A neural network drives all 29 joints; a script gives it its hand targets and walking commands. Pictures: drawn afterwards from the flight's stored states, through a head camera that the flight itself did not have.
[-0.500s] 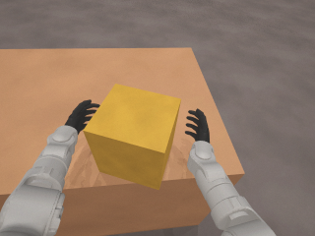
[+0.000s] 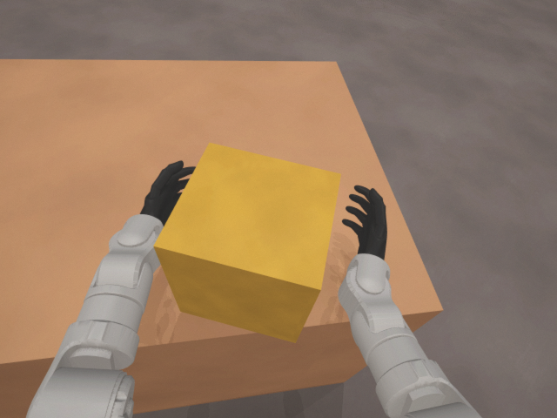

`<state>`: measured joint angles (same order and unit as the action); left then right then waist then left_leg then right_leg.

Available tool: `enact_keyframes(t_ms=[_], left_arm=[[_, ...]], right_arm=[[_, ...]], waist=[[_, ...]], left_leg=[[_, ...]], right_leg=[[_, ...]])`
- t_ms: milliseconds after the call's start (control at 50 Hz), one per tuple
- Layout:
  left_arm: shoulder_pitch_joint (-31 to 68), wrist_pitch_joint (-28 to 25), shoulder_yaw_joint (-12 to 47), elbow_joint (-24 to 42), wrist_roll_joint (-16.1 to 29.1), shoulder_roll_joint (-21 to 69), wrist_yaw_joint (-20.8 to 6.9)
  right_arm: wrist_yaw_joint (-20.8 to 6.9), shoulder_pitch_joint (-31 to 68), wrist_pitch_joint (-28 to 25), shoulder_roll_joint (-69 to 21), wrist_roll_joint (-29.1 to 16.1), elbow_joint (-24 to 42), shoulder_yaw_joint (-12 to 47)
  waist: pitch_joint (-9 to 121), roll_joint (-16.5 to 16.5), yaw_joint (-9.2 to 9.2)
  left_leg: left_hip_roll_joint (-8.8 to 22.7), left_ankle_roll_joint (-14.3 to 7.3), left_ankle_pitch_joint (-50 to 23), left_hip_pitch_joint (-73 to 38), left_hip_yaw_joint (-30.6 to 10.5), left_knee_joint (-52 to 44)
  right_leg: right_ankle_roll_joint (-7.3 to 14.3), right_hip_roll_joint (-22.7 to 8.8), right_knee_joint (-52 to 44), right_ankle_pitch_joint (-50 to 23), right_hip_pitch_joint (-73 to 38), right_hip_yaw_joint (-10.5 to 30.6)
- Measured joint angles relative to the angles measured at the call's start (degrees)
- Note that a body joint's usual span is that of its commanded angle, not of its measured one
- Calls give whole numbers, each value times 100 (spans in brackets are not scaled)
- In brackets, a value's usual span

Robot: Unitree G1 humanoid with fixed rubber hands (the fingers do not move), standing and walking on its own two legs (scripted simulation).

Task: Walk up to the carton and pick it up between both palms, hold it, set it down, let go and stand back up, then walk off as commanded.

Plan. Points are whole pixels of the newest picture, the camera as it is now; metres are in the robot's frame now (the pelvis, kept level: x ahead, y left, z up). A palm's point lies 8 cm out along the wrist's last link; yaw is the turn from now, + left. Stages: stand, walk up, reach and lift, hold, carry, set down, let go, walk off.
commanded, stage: reach and lift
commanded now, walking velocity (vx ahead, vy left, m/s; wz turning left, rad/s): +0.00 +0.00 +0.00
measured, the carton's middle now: (254, 247) +0.37 +0.02 +0.02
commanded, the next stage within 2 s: none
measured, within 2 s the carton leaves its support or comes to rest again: leaves its support in 1.78 s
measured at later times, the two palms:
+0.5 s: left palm (183, 228) +0.37 +0.12 +0.07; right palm (387, 292) +0.28 -0.15 +0.05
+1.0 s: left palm (185, 205) +0.42 +0.12 +0.06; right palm (373, 263) +0.32 -0.15 +0.04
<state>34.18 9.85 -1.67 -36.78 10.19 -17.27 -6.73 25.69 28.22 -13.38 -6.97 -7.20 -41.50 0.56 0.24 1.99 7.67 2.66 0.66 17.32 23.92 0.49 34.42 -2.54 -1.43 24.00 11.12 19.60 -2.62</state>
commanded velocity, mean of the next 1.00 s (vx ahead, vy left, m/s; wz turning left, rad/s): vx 0.00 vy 0.00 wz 0.00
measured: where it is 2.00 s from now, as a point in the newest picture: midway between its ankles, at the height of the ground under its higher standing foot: outside the picture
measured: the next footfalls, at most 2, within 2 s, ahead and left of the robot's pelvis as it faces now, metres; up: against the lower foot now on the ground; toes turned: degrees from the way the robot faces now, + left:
none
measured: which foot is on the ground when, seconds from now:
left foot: down 0.00-1.00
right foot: down 0.00-1.00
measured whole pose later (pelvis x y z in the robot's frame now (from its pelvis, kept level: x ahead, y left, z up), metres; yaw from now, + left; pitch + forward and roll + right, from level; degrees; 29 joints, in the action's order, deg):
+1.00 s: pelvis -0.02 +0.00 +0.00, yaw +0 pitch +6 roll -3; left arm 47.1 2.1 -9.0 -56.3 -2.7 -9.7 -7.0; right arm 23.9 32.1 -17.0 -10.7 0.1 -51.7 -10.8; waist 0.2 2.0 7.7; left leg 2.7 -0.5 16.8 23.9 0.3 34.2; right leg -3.0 -1.4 24.0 10.6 19.6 -2.8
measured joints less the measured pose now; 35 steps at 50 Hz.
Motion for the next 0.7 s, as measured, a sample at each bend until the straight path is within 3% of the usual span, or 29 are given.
enact_keyframes(t_ms=[140, 320, 440, 580, 700], left_arm=[[174, 99, -187, 181, -281, 189, -22], [1160, -130, -609, -1234, -917, 601, -111], [1402, -336, -575, -2159, -998, 632, -36], [1566, -548, -341, -2504, -998, 659, 256], [1820, -655, -272, -2665, -997, 658, 303]], right_arm=[[-1, -14, 5, -1, -1, 86, 2], [-117, -15, 5, -102, 167, -569, -57], [-116, 17, 2, -195, 523, -688, -477], [-196, 273, 201, -303, 714, -669, -996], [-218, 350, 344, -305, 731, -673, -1122]], waist=[[1, 0, 2], [0, 0, 3], [0, 0, 2], [1, 0, 2], [0, 0, 2]], left_leg=[[0, 0, -19, 1, -9, -3], [0, -55, -217, 1, -20, -13], [0, -67, -314, 1, -20, -14], [0, -80, -323, 1, -20, -15], [0, -106, -278, 1, -19, -17]], right_leg=[[-35, 0, 0, -8, 1, -3], [-42, 6, 0, -224, 1, -9], [-42, 6, 0, -326, 1, -7], [-43, 6, 0, -350, 1, -9], [-43, 6, 0, -287, 1, -12]])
